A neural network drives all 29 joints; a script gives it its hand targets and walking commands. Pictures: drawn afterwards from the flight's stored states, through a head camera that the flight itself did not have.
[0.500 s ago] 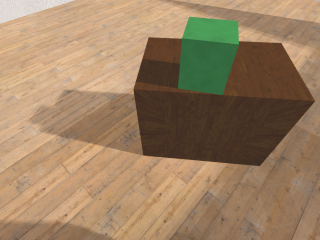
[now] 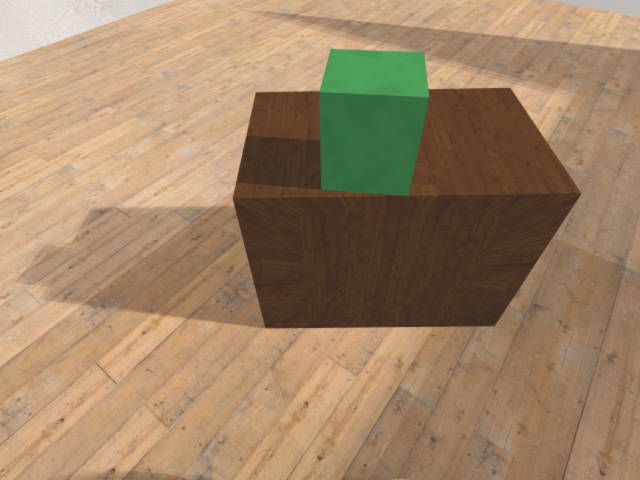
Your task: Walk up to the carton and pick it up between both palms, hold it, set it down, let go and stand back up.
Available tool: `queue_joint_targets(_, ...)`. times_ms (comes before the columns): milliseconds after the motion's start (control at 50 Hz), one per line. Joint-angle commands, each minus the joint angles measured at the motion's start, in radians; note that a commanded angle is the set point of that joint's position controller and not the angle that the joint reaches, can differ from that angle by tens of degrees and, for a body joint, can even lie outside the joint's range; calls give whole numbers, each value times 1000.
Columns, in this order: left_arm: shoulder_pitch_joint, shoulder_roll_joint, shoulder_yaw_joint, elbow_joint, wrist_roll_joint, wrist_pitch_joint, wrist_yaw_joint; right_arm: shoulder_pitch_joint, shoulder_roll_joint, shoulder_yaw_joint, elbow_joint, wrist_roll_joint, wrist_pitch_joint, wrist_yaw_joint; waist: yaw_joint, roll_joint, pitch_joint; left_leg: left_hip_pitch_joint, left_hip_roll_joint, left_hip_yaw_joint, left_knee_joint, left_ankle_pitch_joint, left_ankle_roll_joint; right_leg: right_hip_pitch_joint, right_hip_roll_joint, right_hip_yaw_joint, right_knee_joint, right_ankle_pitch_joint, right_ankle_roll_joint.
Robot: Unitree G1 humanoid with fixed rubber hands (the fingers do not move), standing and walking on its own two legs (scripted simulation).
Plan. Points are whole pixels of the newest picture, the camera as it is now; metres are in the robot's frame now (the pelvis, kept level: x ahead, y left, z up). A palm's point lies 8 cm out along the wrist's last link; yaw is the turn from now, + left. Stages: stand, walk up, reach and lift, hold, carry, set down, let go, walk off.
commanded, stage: walk up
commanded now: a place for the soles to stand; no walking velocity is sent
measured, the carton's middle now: (370, 123) +0.84 -0.11 -0.02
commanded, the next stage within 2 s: none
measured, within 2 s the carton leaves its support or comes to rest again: neither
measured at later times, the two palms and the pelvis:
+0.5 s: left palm out of the picture +0.08 +0.13 -0.13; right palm (554, 423) +0.22 -0.33 -0.14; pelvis +0.17 -0.08 -0.01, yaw -7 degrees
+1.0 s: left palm (212, 279) +0.49 +0.22 -0.13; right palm (480, 372) +0.29 -0.24 -0.13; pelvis +0.40 -0.02 +0.00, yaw -12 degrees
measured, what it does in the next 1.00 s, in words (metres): walks ahead: right foot, then left foot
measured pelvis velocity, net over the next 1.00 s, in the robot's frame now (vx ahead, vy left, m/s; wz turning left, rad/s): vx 0.40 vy -0.02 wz -0.22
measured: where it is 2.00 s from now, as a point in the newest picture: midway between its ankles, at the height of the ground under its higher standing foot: (338, 399)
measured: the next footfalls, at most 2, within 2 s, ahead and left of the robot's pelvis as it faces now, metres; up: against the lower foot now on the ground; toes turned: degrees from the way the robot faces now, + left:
right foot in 0.22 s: +0.15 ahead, -0.19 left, +0.00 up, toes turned -8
left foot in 0.70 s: +0.45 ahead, +0.04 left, +0.00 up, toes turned -1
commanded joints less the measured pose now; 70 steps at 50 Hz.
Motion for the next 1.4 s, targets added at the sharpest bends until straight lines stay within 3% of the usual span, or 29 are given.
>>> queue_joint_targets(0, -20, 88, 30, -126, 3, -39, -32, 91, -170, -27, -5, 5, -21, -10, -4, 56, 157, 42, 273, -291, -315, -254, 120, -233, -61, 33, 133, 84, 28)
queue_joint_targets(100, 75, 69, 37, -143, -15, -25, -32, -21, -213, -31, -49, -18, -14, 6, 70, 121, 160, -193, 177, -22, -183, -262, 81, 113, -30, -101, -61, 216, 17)
queue_joint_targets(160, 319, 120, 66, -90, -20, -20, -8, -7, -205, -15, -74, -30, 11, 24, 166, -61, 152, -456, 111, 31, 182, -448, 29, 430, 15, -71, -156, 164, -8)
queue_joint_targets(180, 397, 173, 77, -81, -20, -26, 6, 26, -140, 11, -94, -23, 17, 39, 172, -291, 141, -502, 16, 59, 547, -353, 8, 413, -88, 162, -273, -27, -15)
queue_joint_targets(200, 417, 233, 72, -114, -24, -31, 23, 57, -86, 25, -138, -12, 20, 50, 151, -370, 152, -604, -39, -66, 802, -296, -13, 350, -312, 653, -517, -257, -24)
queue_joint_targets(220, 362, 242, 59, -137, -38, -27, 38, 68, -108, 22, -167, -6, 22, 58, 105, -181, 212, -589, -7, -152, 853, -184, -14, 283, -386, 777, -634, -286, -42)
queue_joint_targets(240, 305, 302, 67, -155, -49, -31, 46, 40, -126, 25, -182, 9, 21, 60, 92, -212, 177, -623, 20, -144, 870, -152, -26, 269, -414, 859, -726, -359, -84)
queue_joint_targets(320, 142, 180, 33, -187, -25, -73, 20, 36, -200, 16, -168, 8, -1, 62, 23, -165, 239, -504, 97, -125, 697, 85, -55, 144, -277, 377, -607, 163, -65)
queue_joint_targets(360, 186, 134, 25, -165, -22, -88, 11, 56, -176, 16, -168, -4, 8, 65, 9, -125, 200, -433, 64, -81, 676, 131, -63, 111, -222, 273, -583, 337, -99)
queue_joint_targets(420, 247, 124, 19, -140, -18, -104, 10, -15, -145, 26, -188, -3, 16, 72, 22, -100, 147, -487, 45, -31, 580, 265, -75, 230, -168, 179, -545, 530, -105)
queue_joint_targets(540, 272, 143, 18, -144, -1, -116, 7, -215, -119, 39, -270, 2, 3, 79, 77, -141, 183, -399, 42, 12, 255, 365, -67, 246, -208, 169, -538, 434, -132)
queue_joint_targets(600, 227, 187, 27, -158, 7, -106, 4, -133, -152, 19, -257, 2, -6, 68, 38, -170, 174, -213, 31, 8, 151, 295, -35, 208, -231, 141, -460, 454, -143)
queue_joint_targets(640, 233, 185, 17, -148, 6, -90, -2, 17, -198, -11, -220, -11, -14, 59, -22, -52, 114, 36, -11, 22, 104, 244, -25, 133, -182, 96, -222, 491, -119)
queue_joint_targets(660, 289, 153, 6, -154, 0, -83, -6, 142, -247, -35, -193, -19, -23, 52, -53, 64, 9, 199, 68, -99, 88, 158, -9, 63, -101, 43, 29, 405, -93)
queue_joint_targets(680, 373, 90, -15, -163, -16, -71, -5, 209, -308, -52, -209, -7, -23, 44, -48, 225, -86, 304, 314, -483, -29, -15, 43, -77, 15, 2, 326, 24, -50)
queue_joint_targets(700, 391, 99, -14, -182, -31, -52, 4, 177, -357, -61, -228, 37, -6, 34, -47, 250, -72, 261, 406, -756, -221, -260, 107, -192, 30, 52, 446, -79, -46)
queue_joint_targets(720, 279, 157, -3, -209, -26, -46, 5, 127, -326, -55, -241, 71, 5, 24, -54, 169, 26, 110, 393, -751, -331, -437, 82, -215, -17, 104, 491, -26, -52)
queue_joint_targets(740, 190, 171, 1, -222, -24, -49, -1, 95, -268, -39, -242, 69, 3, 24, -39, 56, 150, -4, 356, -611, -327, -359, 46, -204, -48, 97, 499, 55, -54)
queue_joint_targets(780, 143, 122, -10, -222, -16, -58, -11, 53, -211, -20, -245, 48, -13, 32, -2, 26, 184, -63, 278, -347, -279, -63, 35, -153, -86, 100, 383, 120, -47)
queue_joint_targets(820, 181, 100, -7, -197, 0, -54, -18, 85, -154, -6, -216, 33, -27, 39, 21, -5, 128, -78, 237, -218, -251, 94, 36, -75, -76, 74, 350, 155, -47)
queue_joint_targets(960, 17, 98, -7, -247, 4, -33, -27, 160, -140, 3, -192, 31, -37, 34, 22, 103, 166, -47, 178, -52, -231, 279, 8, -181, -77, -6, 157, 347, -12)
queue_joint_targets(1060, -111, 83, -44, -258, -10, -37, 3, 239, -132, 28, -173, 28, -22, 24, -12, 96, 133, -26, 136, 41, -38, 800, -3, -39, -22, -104, -70, 403, -21)
queue_joint_targets(1120, -75, 111, -47, -220, -17, -37, 26, 214, -175, 29, -178, 28, -8, 20, 27, 79, 72, -29, 141, 24, 79, 798, -11, 104, -6, -107, -186, 484, -48)
queue_joint_targets(1160, -12, 162, -39, -180, -20, -39, 38, 236, -133, 47, -188, 40, -1, 23, 61, 15, 14, -92, 136, -5, 195, 690, -56, 288, -103, -7, -296, 755, -107)
queue_joint_targets(1200, 54, 238, -14, -181, -35, -34, 42, 317, -78, 70, -178, 62, 13, 16, 87, -95, -140, -187, -9, 0, 509, 33, -110, 441, -388, 308, -262, 1111, -307)
queue_joint_targets(1220, 34, 219, -20, -176, -63, -24, 45, 287, -65, 72, -178, 50, 29, 8, 93, -132, -146, -225, -24, -39, 568, -281, -93, 419, -429, 364, -348, 975, -364)
queue_joint_targets(1260, -98, 187, -28, -197, -70, -9, 56, 184, -105, 58, -208, 40, 46, 6, 60, -140, -29, -216, 7, -89, 537, -315, -74, 218, -365, 264, -458, 655, -304)
queue_joint_targets(1300, -187, 179, -32, -206, -60, -8, 56, 163, -73, 54, -201, 42, 46, 11, 25, -155, 51, -161, 12, -74, 428, -190, -75, 97, -272, 148, -453, 631, -230)
queue_joint_targets(1380, -249, 208, -21, -206, -47, 7, 40, 163, -68, 43, -196, 45, 31, 5, -5, -112, 7, -82, -26, -6, 242, 62, -66, 66, -206, 49, -360, 575, -193)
